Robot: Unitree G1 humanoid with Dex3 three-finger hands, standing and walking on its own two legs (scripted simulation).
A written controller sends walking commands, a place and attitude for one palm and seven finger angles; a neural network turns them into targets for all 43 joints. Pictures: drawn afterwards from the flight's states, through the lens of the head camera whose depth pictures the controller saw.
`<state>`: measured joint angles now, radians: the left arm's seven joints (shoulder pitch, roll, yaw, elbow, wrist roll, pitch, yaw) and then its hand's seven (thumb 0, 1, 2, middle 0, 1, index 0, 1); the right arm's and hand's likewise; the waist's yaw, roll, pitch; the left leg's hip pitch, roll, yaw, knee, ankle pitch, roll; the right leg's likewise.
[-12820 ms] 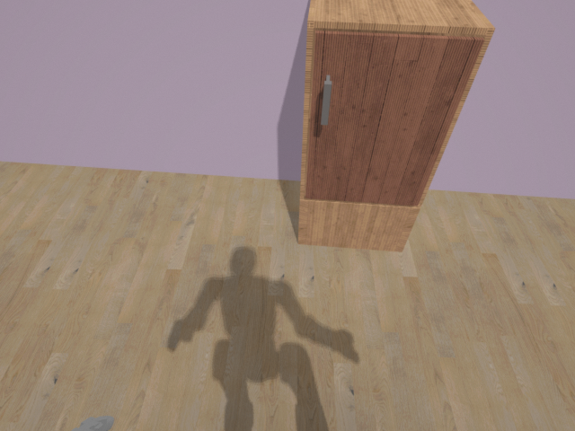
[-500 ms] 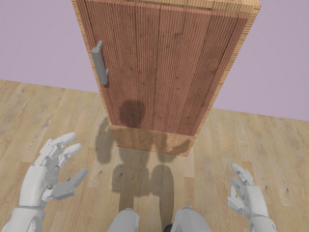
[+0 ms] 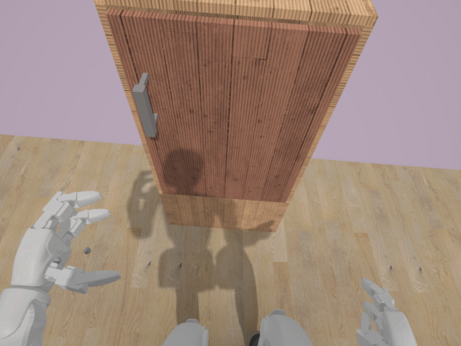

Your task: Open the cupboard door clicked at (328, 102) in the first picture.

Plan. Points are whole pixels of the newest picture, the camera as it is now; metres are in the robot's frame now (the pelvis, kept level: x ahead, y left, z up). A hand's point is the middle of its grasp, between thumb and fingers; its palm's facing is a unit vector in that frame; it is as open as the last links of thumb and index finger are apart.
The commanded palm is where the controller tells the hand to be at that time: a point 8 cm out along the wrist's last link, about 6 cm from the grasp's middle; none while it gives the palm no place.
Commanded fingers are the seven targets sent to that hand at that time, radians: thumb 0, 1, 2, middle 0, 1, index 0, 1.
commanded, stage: raise the hand with hooked fingers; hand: left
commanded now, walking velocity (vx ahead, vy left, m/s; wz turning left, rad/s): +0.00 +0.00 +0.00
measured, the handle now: (148, 106) +0.55 +0.20 +0.05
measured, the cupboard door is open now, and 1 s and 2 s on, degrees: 0 0 0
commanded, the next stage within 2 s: move the hooked fingers beside the handle in 1.02 s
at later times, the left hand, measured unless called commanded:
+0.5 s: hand (56, 217) +0.29 +0.28 +0.07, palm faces +0.00 -1.00 -0.05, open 14.0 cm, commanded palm +0.27 +0.33 +0.07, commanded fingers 0.00 -0.50 0.30 -0.30 -1.20 -0.30 -1.20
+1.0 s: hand (65, 212) +0.30 +0.27 +0.07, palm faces +0.00 -1.00 -0.04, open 14.0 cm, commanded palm +0.27 +0.32 +0.07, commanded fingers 0.00 -0.50 0.30 -0.30 -1.20 -0.30 -1.20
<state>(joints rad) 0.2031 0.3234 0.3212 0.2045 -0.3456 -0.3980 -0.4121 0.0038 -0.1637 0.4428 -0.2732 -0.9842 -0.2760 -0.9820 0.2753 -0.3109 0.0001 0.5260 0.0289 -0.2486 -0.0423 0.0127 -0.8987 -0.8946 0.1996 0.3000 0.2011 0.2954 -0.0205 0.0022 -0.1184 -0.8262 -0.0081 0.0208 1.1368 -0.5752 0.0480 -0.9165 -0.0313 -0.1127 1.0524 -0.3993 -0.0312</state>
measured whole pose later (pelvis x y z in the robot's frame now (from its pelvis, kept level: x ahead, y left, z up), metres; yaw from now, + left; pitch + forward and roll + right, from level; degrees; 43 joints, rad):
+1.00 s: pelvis +0.01 +0.00 +0.01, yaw +0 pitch +15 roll -2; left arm -0.01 0.42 0.45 0.43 -0.38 -0.35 -0.54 -0.01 -0.50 0.30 -0.30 -1.20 -0.30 -1.20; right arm 0.29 -0.29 0.05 0.52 0.03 -0.20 -0.03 0.01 -0.90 -0.89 0.20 0.30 0.20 0.30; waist -0.02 0.01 -0.11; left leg -0.76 0.00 0.01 1.06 -0.55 0.04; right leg -0.85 -0.01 -0.12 0.96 -0.37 -0.03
